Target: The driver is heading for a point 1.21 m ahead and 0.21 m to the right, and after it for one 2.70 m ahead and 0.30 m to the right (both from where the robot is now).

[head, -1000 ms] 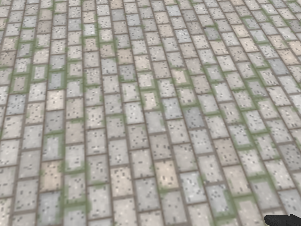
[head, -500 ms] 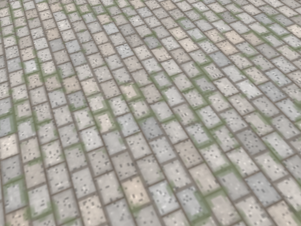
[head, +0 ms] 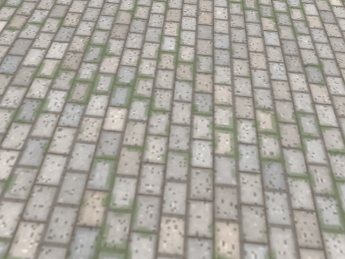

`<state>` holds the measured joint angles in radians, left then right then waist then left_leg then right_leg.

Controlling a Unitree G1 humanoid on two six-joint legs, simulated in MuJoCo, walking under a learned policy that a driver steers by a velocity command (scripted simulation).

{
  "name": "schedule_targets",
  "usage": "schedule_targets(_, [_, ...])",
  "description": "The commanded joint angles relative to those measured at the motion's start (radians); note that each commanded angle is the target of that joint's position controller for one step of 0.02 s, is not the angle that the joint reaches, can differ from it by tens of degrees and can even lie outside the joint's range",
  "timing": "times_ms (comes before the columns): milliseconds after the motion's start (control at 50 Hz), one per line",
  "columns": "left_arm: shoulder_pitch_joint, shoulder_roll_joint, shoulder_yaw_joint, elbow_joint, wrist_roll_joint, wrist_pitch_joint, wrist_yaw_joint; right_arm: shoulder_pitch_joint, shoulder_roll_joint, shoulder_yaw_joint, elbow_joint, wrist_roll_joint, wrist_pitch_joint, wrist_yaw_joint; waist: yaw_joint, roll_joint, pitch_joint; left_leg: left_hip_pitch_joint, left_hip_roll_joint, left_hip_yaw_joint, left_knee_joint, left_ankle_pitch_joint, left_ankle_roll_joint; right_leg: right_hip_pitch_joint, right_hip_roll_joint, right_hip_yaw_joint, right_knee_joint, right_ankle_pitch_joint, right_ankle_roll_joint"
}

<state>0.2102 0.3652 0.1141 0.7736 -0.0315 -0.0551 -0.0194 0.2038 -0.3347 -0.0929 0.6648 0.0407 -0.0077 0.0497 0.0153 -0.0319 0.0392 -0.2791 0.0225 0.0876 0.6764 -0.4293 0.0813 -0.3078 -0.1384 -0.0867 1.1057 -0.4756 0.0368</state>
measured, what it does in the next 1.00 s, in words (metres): walks ahead, turning right: right foot, then left foot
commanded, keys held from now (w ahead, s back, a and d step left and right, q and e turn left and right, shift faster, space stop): w+q+shift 0.08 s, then w+shift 0.06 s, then w+e+shift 0.86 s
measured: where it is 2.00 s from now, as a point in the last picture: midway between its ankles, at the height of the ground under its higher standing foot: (254, 56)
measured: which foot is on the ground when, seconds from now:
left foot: down 0.00-0.34, up 0.36-0.76, down 0.78-1.00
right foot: up 0.00-0.34, down 0.36-0.80, up 0.82-1.00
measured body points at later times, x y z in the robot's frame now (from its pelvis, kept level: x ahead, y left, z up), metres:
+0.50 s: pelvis +0.41 +0.03 +0.00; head +0.44 +0.05 +0.45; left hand +0.45 +0.32 -0.12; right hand +0.58 -0.20 -0.10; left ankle +0.28 +0.16 -0.61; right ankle +0.48 -0.02 -0.72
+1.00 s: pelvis +0.85 +0.10 +0.01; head +0.86 +0.08 +0.46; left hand +1.12 +0.29 -0.06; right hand +0.77 -0.20 -0.10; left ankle +0.87 +0.24 -0.72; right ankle +0.83 -0.01 -0.62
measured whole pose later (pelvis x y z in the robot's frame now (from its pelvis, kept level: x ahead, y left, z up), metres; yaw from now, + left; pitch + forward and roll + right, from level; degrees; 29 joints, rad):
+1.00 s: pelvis +0.85 +0.10 +0.01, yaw -24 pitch -1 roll +4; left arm 0.21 0.35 0.07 0.64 -0.05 -0.01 -0.01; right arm 0.36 -0.32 -0.09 0.76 0.00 -0.10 0.00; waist -0.06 -0.05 0.03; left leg -0.11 -0.02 0.08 0.41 -0.29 -0.02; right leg -0.68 -0.09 0.01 1.33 -0.29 -0.05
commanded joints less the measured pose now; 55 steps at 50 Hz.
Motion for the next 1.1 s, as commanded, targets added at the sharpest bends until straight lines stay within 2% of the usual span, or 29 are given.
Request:
schedule_targets(20, [-0.256, 0.072, -0.021, -0.207, 0.007, -0.108, -0.018, 0.248, -0.148, -0.030, -0.006, -0.004, -0.053, -0.005, -0.115, 0.089, -0.015, 0.543, 0.281, -0.656, -0.463, -0.068, 0.290, -0.753, 0.061, 0.145, 0.157, 0.067, -0.039])
schedule_targets(40, [-0.213, 0.083, -0.015, -0.183, 0.030, -0.110, -0.019, 0.192, -0.124, -0.017, -0.016, -0.009, -0.053, -0.013, -0.069, 0.086, 0.020, 0.453, 0.239, -0.563, -0.456, 0.032, 0.258, -0.678, 0.041, 0.149, 0.059, 0.147, -0.030])
schedule_targets(80, [-0.199, 0.087, -0.012, -0.173, 0.038, -0.101, -0.027, 0.155, -0.110, -0.005, -0.040, -0.019, -0.057, -0.038, -0.034, 0.084, 0.039, 0.324, 0.177, -0.471, -0.479, 0.160, 0.227, -0.554, 0.057, 0.135, -0.065, 0.264, 0.000])
schedule_targets(120, [-0.259, 0.032, -0.035, -0.191, 0.042, -0.093, -0.033, 0.141, -0.115, -0.003, -0.037, -0.019, -0.061, -0.066, -0.033, 0.069, 0.068, 0.200, 0.118, -0.358, -0.512, 0.261, 0.200, -0.465, 0.096, 0.081, -0.245, 0.409, 0.034])
schedule_targets(180, [-0.378, -0.051, -0.074, -0.217, 0.021, -0.095, -0.053, 0.216, -0.107, 0.001, 0.008, -0.018, -0.066, -0.087, -0.100, 0.131, 0.103, 0.074, 0.104, -0.258, -0.604, 0.311, 0.156, -0.272, 0.139, 0.014, -0.488, 0.629, 0.023])
schedule_targets(260, [-0.392, 0.002, -0.058, -0.228, -0.009, -0.090, -0.064, 0.276, -0.101, 0.007, 0.074, -0.015, -0.079, -0.079, -0.088, 0.180, 0.109, 0.303, 0.164, -0.179, -0.578, 0.570, 0.095, -0.293, 0.143, 0.016, -0.633, 0.649, -0.068])
schedule_targets(300, [-0.300, 0.048, -0.035, -0.213, -0.014, -0.078, -0.056, 0.273, -0.131, 0.001, 0.089, -0.051, -0.071, -0.076, -0.027, 0.229, -0.013, 0.430, 0.179, -0.132, -0.426, 1.086, 0.062, -0.188, 0.215, -0.046, -0.575, 0.550, -0.122])
schedule_targets(340, [0.036, 0.110, 0.000, -0.137, -0.031, -0.045, -0.033, 0.209, -0.152, -0.003, 0.085, -0.089, -0.052, -0.080, 0.158, 0.260, -0.189, 0.375, 0.181, -0.063, -0.019, 1.524, 0.032, 0.172, 0.263, -0.072, -0.489, 0.464, -0.178])
schedule_targets(360, [0.275, 0.131, 0.010, -0.080, -0.026, -0.021, -0.018, 0.154, -0.148, 0.003, 0.061, -0.098, -0.051, -0.088, 0.262, 0.173, -0.280, 0.099, 0.159, -0.072, 0.327, 1.365, 0.003, 0.520, 0.186, 0.070, -0.411, 0.360, -0.202])
schedule_targets(380, [0.333, 0.189, 0.017, -0.054, 0.000, -0.033, -0.027, 0.292, 0.040, 0.047, 0.026, -0.074, -0.070, -0.063, 0.111, -0.261, -0.397, -0.347, -0.072, -0.147, 0.845, 0.261, -0.084, 0.825, -0.059, 0.693, -0.532, -0.155, -0.424])
schedule_targets(400, [0.310, 0.096, 0.004, -0.053, 0.009, -0.038, -0.026, 0.251, -0.040, 0.055, 0.023, -0.027, -0.115, -0.039, 0.139, -0.266, -0.453, -0.439, -0.105, -0.261, 0.901, 0.035, -0.048, 0.835, -0.110, 1.059, -0.818, -0.403, -0.434])
schedule_targets(420, [0.247, 0.070, -0.002, -0.065, 0.024, -0.043, -0.016, 0.124, -0.084, 0.044, -0.021, 0.009, -0.141, -0.030, 0.129, -0.188, -0.260, -0.508, -0.054, -0.285, 0.878, 0.074, -0.019, 0.702, -0.107, 0.984, -0.859, -0.351, -0.387])
schedule_targets(440, [0.215, 0.061, -0.007, -0.072, 0.027, -0.049, -0.019, 0.025, -0.082, 0.058, -0.048, -0.002, -0.160, -0.033, 0.103, -0.003, -0.174, -0.454, -0.026, -0.277, 0.789, 0.101, 0.000, 0.525, -0.071, 0.887, -0.876, -0.174, -0.361])
schedule_targets(460, [0.170, 0.042, -0.015, -0.074, 0.034, -0.058, -0.024, -0.028, -0.055, 0.061, -0.060, -0.025, -0.171, -0.037, 0.051, 0.100, -0.099, -0.401, -0.006, -0.270, 0.690, 0.114, 0.008, 0.356, -0.027, 0.796, -0.885, -0.039, -0.351])
schedule_targets(480, [0.128, 0.022, -0.025, -0.084, 0.045, -0.064, -0.021, -0.005, -0.045, 0.061, -0.057, -0.036, -0.167, -0.037, -0.009, 0.079, -0.077, -0.341, 0.020, -0.283, 0.622, 0.134, 0.004, 0.245, 0.014, 0.725, -0.899, 0.036, -0.360])
schedule_targets(540, [0.104, 0.003, -0.034, -0.088, 0.008, -0.057, -0.008, -0.006, -0.032, 0.066, -0.063, -0.057, -0.146, -0.046, -0.063, 0.037, 0.030, -0.325, 0.050, -0.250, 0.444, 0.103, -0.052, 0.051, 0.059, 0.628, -0.948, 0.121, -0.384])
schedule_targets(600, [0.118, 0.038, -0.023, -0.091, -0.007, -0.055, 0.024, -0.189, 0.000, 0.087, -0.137, -0.074, -0.153, -0.042, -0.012, 0.024, 0.118, -0.213, 0.027, -0.177, 0.121, 0.343, -0.114, -0.169, 0.127, 0.501, -0.982, 0.190, -0.338])
schedule_targets(640, [0.156, 0.065, -0.011, -0.082, -0.013, -0.047, 0.033, -0.262, 0.021, 0.088, -0.163, -0.066, -0.155, -0.035, 0.033, 0.006, 0.089, -0.003, -0.023, -0.152, -0.031, 0.567, -0.140, -0.275, 0.146, 0.473, -0.975, 0.173, -0.283])
schedule_targets(720, [0.226, 0.050, -0.007, -0.057, -0.033, -0.026, 0.041, -0.281, -0.051, 0.046, -0.175, -0.013, -0.149, -0.048, 0.048, -0.035, 0.041, 0.022, -0.027, -0.222, -0.179, 0.529, -0.161, -0.027, 0.115, 0.550, -0.825, 0.149, -0.220])
schedule_targets(760, [0.225, 0.052, -0.005, -0.053, -0.015, -0.010, 0.034, -0.133, -0.104, 0.005, -0.153, -0.002, -0.155, -0.055, -0.049, -0.053, -0.056, 0.148, -0.036, -0.200, -0.184, 0.364, -0.122, 0.079, 0.120, 0.534, -0.592, 0.426, -0.172])
schedule_targets(780, [0.189, 0.027, -0.016, -0.075, 0.012, -0.005, 0.025, 0.075, -0.130, -0.013, -0.125, 0.003, -0.151, -0.063, -0.163, -0.053, -0.207, 0.399, 0.034, -0.222, -0.108, 0.289, -0.083, -0.001, 0.148, 0.487, -0.332, 0.501, -0.134])
schedule_targets(800, [0.232, -0.101, -0.057, -0.104, 0.053, -0.008, 0.020, 0.292, -0.198, -0.026, -0.089, -0.005, -0.136, -0.073, -0.191, 0.153, -0.393, 0.705, 0.227, -0.466, -0.090, 0.050, -0.038, -0.182, 0.210, 0.390, 0.041, 0.091, -0.120])
schedule_targets(820, [0.373, -0.135, -0.085, -0.162, -0.049, -0.025, 0.020, 0.276, -0.271, -0.035, -0.054, -0.044, -0.132, -0.043, -0.071, 0.644, -0.499, 0.832, 0.461, -1.128, -0.374, -0.403, 0.135, -0.489, 0.216, 0.298, 0.345, -0.071, -0.095])
schedule_targets(840, [0.285, -0.037, -0.073, -0.124, -0.062, -0.013, 0.036, 0.194, -0.140, -0.017, -0.091, -0.043, -0.122, -0.043, -0.115, 0.411, -0.325, 0.709, 0.393, -1.070, -0.432, -0.537, 0.104, -0.585, 0.130, 0.266, 0.423, 0.044, -0.085])
schedule_targets(880, [0.081, 0.012, -0.058, -0.148, -0.008, -0.001, 0.029, 0.141, -0.071, 0.001, -0.059, -0.052, -0.106, -0.051, -0.128, 0.076, -0.101, 0.451, 0.308, -0.664, -0.397, -0.084, 0.051, -0.564, 0.063, 0.205, 0.374, 0.153, -0.086])
schedule_targets(920, [0.032, -0.010, -0.051, -0.182, -0.006, 0.013, 0.010, 0.087, -0.026, 0.013, -0.018, -0.066, -0.108, -0.054, -0.068, 0.106, -0.015, 0.279, 0.245, -0.452, -0.418, 0.130, 0.044, -0.490, 0.000, 0.216, 0.269, 0.186, -0.090])
schedule_targets(960, [0.017, -0.052, -0.061, -0.208, -0.022, 0.035, 0.000, 0.081, 0.007, 0.018, 0.016, -0.044, -0.114, -0.047, -0.044, 0.127, 0.005, 0.235, 0.239, -0.335, -0.446, 0.223, 0.041, -0.504, -0.032, 0.201, 0.244, 0.174, -0.096])
schedule_targets(1040, [-0.051, -0.049, -0.074, -0.249, -0.007, 0.036, -0.018, 0.028, -0.055, 0.004, 0.038, -0.045, -0.119, -0.055, -0.007, 0.074, 0.079, 0.166, 0.231, -0.121, -0.529, 0.386, 0.043, -0.542, -0.039, 0.175, 0.089, 0.353, -0.073])
schedule_targets(1100, [-0.170, -0.028, -0.075, -0.270, 0.001, 0.023, -0.041, 0.078, -0.106, -0.003, 0.065, -0.047, -0.119, -0.062, -0.051, 0.004, 0.123, 0.198, 0.190, 0.033, -0.574, 0.468, 0.002, -0.480, 0.002, 0.075, -0.145, 0.530, -0.094])
Velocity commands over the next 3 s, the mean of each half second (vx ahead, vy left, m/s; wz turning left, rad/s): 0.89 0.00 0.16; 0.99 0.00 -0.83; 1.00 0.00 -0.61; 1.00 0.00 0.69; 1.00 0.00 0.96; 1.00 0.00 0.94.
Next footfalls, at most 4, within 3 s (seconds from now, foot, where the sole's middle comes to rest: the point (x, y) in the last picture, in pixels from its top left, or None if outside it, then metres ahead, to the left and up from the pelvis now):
0.36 right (175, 241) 0.52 -0.01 -0.76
0.78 left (123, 154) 0.90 0.23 -0.76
1.26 right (208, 113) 1.18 -0.17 -0.76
1.74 left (231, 56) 1.64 -0.33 -0.76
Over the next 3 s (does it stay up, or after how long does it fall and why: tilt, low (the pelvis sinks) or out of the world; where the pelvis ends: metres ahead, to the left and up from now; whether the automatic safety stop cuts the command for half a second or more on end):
stays up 2.46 -0.41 0.01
